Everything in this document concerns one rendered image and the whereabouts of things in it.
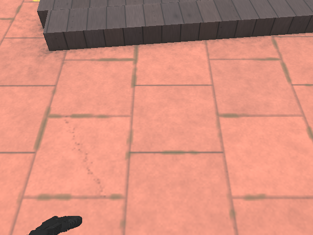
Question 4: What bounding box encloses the robot left hand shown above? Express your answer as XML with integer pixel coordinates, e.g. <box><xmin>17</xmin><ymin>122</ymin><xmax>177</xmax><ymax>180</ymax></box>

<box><xmin>28</xmin><ymin>215</ymin><xmax>82</xmax><ymax>235</ymax></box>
